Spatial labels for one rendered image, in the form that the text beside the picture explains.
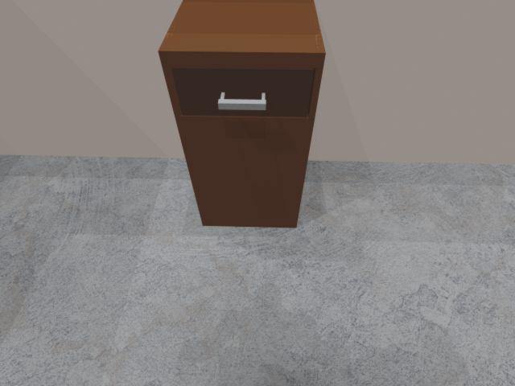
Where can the cabinet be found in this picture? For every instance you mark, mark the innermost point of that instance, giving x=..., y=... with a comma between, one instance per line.
x=245, y=171

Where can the drawer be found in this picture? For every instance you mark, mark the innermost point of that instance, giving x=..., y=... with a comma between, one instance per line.
x=287, y=90

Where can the handle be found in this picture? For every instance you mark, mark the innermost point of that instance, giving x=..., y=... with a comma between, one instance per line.
x=241, y=104

